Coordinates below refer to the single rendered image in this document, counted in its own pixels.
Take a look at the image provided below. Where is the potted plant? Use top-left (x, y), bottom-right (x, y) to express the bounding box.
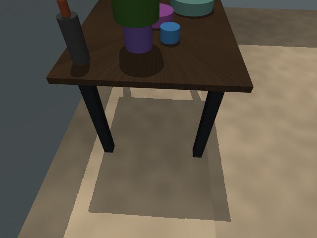
top-left (111, 0), bottom-right (159, 54)

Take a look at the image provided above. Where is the table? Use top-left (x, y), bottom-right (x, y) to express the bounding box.
top-left (46, 0), bottom-right (253, 158)

